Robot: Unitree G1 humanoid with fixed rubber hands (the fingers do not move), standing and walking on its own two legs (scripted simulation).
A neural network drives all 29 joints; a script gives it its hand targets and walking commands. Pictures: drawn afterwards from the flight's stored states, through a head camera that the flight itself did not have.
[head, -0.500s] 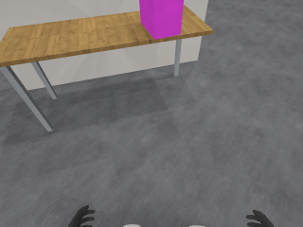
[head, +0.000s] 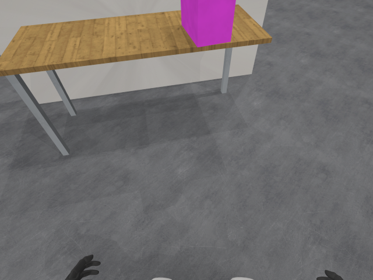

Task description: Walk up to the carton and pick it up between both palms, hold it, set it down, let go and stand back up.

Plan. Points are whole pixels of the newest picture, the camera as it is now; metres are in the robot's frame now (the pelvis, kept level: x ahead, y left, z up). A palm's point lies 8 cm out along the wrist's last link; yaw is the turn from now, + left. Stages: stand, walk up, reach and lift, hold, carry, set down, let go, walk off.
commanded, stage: walk up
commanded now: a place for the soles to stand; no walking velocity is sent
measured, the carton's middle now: (205, 3) +1.30 -0.04 +0.07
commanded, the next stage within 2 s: none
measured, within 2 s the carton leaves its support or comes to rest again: neither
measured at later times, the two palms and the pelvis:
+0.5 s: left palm (109, 274) +0.14 +0.20 -0.07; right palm out of the picture +0.23 -0.42 -0.10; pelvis +0.13 -0.12 +0.01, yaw +4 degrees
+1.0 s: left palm (173, 201) +0.31 +0.07 -0.07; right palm out of the picture +0.38 -0.54 -0.11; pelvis +0.29 -0.24 +0.01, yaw +5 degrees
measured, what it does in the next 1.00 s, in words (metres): walks ahead: left foot, then right foot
